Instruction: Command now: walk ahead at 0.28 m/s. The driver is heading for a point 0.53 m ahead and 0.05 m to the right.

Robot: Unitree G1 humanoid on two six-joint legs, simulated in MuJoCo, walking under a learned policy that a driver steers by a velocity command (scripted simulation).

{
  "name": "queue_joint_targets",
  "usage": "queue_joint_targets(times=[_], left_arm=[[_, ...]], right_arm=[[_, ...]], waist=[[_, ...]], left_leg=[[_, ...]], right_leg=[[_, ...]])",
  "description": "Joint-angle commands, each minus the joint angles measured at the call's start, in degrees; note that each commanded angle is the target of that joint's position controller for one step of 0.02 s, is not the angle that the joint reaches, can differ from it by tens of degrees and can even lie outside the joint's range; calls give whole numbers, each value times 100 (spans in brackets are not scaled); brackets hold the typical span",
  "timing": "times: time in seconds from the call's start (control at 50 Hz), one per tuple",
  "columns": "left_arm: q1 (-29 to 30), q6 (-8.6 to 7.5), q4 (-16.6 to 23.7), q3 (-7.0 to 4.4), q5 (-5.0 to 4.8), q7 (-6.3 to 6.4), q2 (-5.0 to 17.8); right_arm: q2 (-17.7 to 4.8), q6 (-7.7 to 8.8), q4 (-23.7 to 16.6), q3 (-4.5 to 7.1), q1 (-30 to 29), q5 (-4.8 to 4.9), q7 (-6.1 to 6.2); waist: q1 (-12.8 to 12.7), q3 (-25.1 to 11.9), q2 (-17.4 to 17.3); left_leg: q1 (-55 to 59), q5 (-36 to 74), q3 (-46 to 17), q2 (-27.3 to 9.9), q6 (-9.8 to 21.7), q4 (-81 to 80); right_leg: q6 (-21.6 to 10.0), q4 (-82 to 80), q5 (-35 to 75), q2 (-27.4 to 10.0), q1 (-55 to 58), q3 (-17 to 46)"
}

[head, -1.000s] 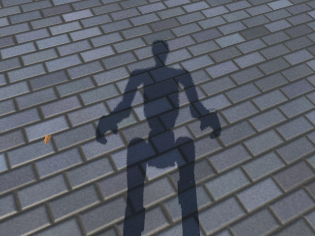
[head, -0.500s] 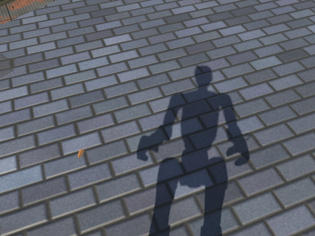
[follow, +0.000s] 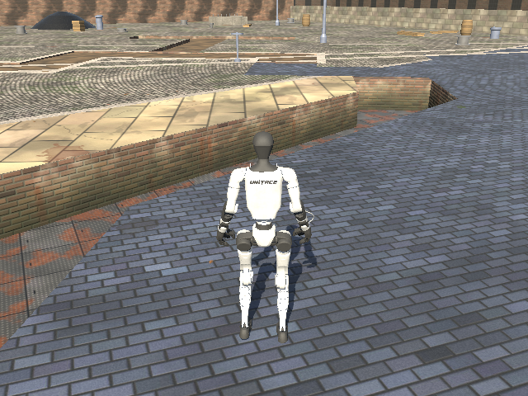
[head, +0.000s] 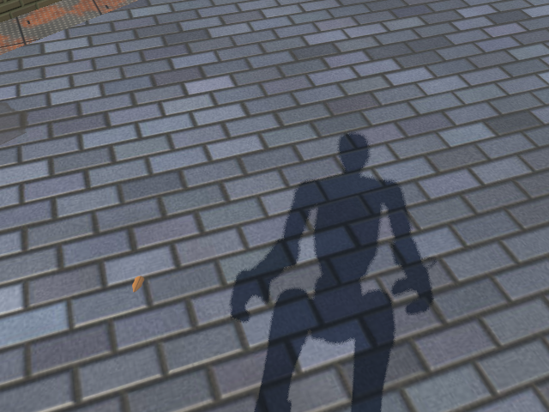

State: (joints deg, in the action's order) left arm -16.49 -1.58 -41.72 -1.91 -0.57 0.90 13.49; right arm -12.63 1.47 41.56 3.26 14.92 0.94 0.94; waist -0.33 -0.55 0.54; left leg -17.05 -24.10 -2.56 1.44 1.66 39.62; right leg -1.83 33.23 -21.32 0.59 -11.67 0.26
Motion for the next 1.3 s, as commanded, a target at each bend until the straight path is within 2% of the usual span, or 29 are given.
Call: queue_joint_targets(times=[0.02,0.06,0.08,0.1,0.12,0.18,0.22,0.32,0.4,0.46,0.5,0.52,0.54,0.56,0.58,0.62,0.64,0.72,0.78,0.88,0.96,1.0,1.02,1.04,1.08,1.12,1.16,1.2,1.3], left_arm=[[142,-79,318,-280,-66,15,1057],[480,-47,396,-232,-108,-31,890],[707,-92,506,-131,-73,-38,585],[833,-203,760,-69,-69,-22,353],[881,-298,831,-167,-140,-2,712],[677,-402,643,-195,-141,-122,721],[773,-389,615,-197,-64,-223,641],[1585,-387,814,-12,-22,-346,269],[1998,-414,954,-52,-96,-401,493],[1801,-430,946,-149,-78,-407,745],[598,-385,628,-335,-56,-317,1056],[-428,-345,406,-421,-40,-241,1284],[-977,-345,282,-539,106,-237,1934],[-1025,-338,224,-415,32,-256,1414],[-489,-334,248,-324,-2,-233,1161],[194,-343,285,-240,61,-241,913],[412,-389,312,-197,158,-258,790],[531,-540,73,-203,125,-276,822],[475,-459,-72,-209,102,-191,926],[65,-267,-367,-207,59,-118,1092],[182,-113,-508,-185,-25,-88,1054],[-438,-186,-540,-71,179,-93,754],[-932,-207,-685,56,163,-95,398],[-618,-134,-696,45,112,-88,547],[-126,103,-576,-20,31,-40,697],[-190,302,-652,-55,77,34,695],[-428,338,-868,-19,157,42,523],[-219,345,-805,-67,198,53,839],[184,55,-909,-34,130,65,690]], right_arm=[[-390,333,-528,99,-437,60,-116],[-476,377,-148,186,354,-4,-175],[-769,387,-27,286,925,-18,-162],[-1382,413,46,440,1517,-34,-179],[-1270,447,23,385,1624,-64,-202],[-850,455,-110,212,1027,-86,-162],[-654,383,-110,104,865,-113,-151],[-935,294,88,114,1040,-42,-32],[-1183,302,286,159,1212,33,-20],[-1274,261,362,200,1087,43,-23],[-1315,184,352,207,982,-10,-8],[-1183,171,256,139,971,-88,17],[-331,248,111,-108,1797,-91,-33],[-647,378,279,-66,1718,21,-69],[-1104,438,85,75,1013,204,-102],[-1042,478,-105,48,286,76,-68],[-997,419,-67,75,375,-1,-49],[-741,202,47,36,633,-107,25],[-563,209,-100,-45,119,-172,16],[-629,234,-297,-53,-724,-120,-89],[-831,275,-323,36,-642,-193,-129],[-1394,281,-285,159,-288,-293,-40],[-1076,190,-229,87,-159,-306,-7],[-600,100,-188,-32,-71,-220,-16],[-540,34,-133,-100,-361,-198,-75],[-853,0,-214,-14,-1028,-208,-73],[-785,-57,-194,-16,-1301,-182,-53],[-683,-62,-28,-28,-964,-166,-36],[-623,46,197,-10,-843,-152,40]], waist=[[7,825,794],[399,414,653],[644,224,116],[734,44,-1448],[768,149,-1521],[381,420,-409],[274,424,-465],[476,576,-492],[482,713,-639],[195,522,-657],[-475,-341,-672],[-909,-1055,-465],[-537,-2105,1280],[-652,-2484,1468],[-591,-1230,1037],[-242,-234,128],[-7,-96,231],[326,-57,235],[214,-94,247],[-165,-170,274],[36,-239,253],[-169,-904,-497],[-218,-1481,-1120],[20,-1516,-1115],[7,-1029,-845],[-265,-628,-799],[-459,-489,-791],[-163,-76,-374],[-3,-79,163]], left_leg=[[-649,-176,246,-173,211,-378],[1247,938,373,67,239,-1094],[1855,542,-512,-435,438,-1510],[2570,-212,-2691,-1582,1116,-2385],[2656,-143,-3910,-2209,1698,-2789],[2569,332,-2517,-1829,1324,-2757],[2179,1461,-1711,-1503,1086,-2950],[1462,2497,-563,-1110,951,-3175],[1361,2371,-490,-1354,885,-3259],[1890,3719,-391,-1519,693,-2726],[1793,5556,-74,-1232,475,-1182],[755,4709,22,-1014,287,275],[-1426,1074,121,12,-141,2813],[-2072,-686,-660,189,-119,3707],[-2685,-368,-535,-170,-58,3972],[-2374,517,-246,-688,14,3350],[-1953,772,-293,-855,4,3098],[-1338,940,-94,-791,-301,2319],[-1200,1950,41,-724,-369,1003],[-836,2866,15,-484,-287,-443],[-361,2585,65,-314,11,-1422],[1458,6000,-640,-1136,494,-1222],[2397,6346,-1367,-1785,1252,-1048],[2242,5736,-1729,-1959,1484,-1286],[1555,3826,-1859,-1866,1301,-1735],[439,2419,-1523,-1607,939,-2098],[-320,1199,-825,-1025,517,-2143],[-336,-192,-372,-565,47,-2072],[707,2283,-108,-385,85,-1207]], right_leg=[[-1077,-2048,-1699,-1617,-352,2232],[-669,-1439,-821,-976,-1188,1274],[-349,-371,-247,-543,-1655,685],[84,1642,-176,210,-2696,-180],[108,2870,-1187,187,-3537,341],[-177,3411,73,-448,-4163,465],[-101,2993,638,-621,-3761,310],[234,1004,1806,-443,-2955,-165],[124,61,2301,-279,-2245,-134],[-178,-210,1984,-154,-1846,-137],[-477,-270,1822,183,-186,-431],[-722,-21,1799,-364,1516,149],[-1691,-509,414,-2022,3651,3056],[-1815,-1698,-675,-2259,3630,4714],[-1502,-1816,-867,-2105,2762,3860],[-1245,-1995,310,-1655,997,2466],[-1192,-2132,1175,-1457,417,2018],[-1325,-2201,4490,-1232,-334,767],[-1137,-2124,4965,-941,-314,169],[-1005,-1912,4250,-1061,261,236],[-777,-1039,3814,-1084,681,500],[-258,-15,2509,-408,-41,267],[82,639,750,-107,-820,106],[247,1012,-815,-66,-986,203],[374,1229,-1530,-225,-1233,357],[400,593,-580,-362,-621,326],[333,-439,877,-178,306,47],[98,-789,336,-420,-161,284],[70,-940,749,-417,-666,320]])
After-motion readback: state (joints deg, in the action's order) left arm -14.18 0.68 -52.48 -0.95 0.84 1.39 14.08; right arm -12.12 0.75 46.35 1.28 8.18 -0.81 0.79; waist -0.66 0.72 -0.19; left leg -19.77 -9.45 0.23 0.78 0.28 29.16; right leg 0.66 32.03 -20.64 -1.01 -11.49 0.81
